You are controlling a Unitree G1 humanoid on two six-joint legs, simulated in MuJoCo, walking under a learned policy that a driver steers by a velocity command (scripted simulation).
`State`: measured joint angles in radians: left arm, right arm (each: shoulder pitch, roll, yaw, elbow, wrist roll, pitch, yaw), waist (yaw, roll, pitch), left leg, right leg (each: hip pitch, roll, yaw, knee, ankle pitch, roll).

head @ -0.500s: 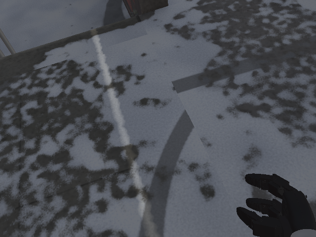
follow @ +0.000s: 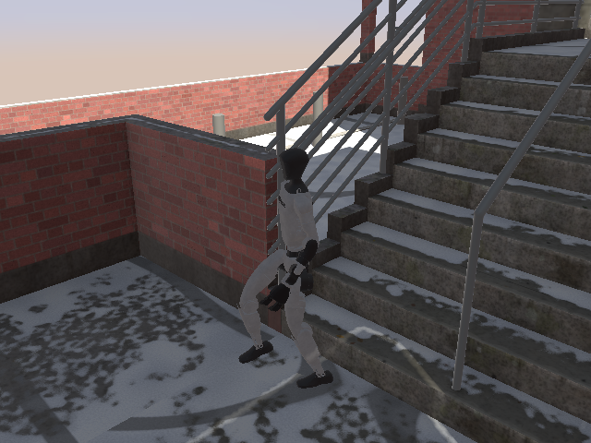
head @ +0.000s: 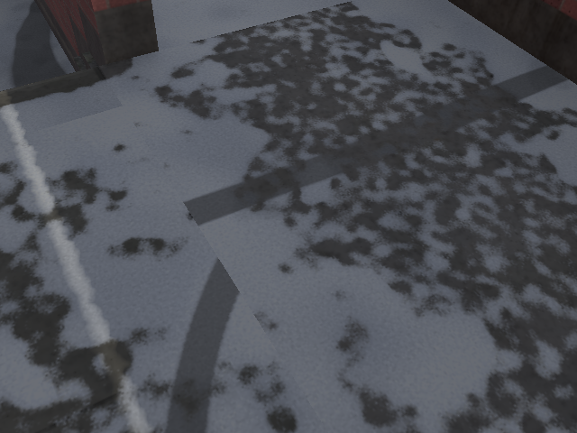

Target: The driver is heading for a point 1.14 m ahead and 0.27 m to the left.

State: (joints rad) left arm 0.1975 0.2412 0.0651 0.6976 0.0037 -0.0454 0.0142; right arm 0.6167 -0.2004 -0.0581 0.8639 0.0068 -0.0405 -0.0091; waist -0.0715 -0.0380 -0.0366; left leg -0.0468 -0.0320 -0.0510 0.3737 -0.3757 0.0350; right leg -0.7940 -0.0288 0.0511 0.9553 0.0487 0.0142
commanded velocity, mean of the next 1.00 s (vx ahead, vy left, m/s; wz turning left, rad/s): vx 0.49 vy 0.00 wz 0.18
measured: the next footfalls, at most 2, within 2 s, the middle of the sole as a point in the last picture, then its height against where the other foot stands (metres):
right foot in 0.18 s outside the picture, level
left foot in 0.70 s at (219, 406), level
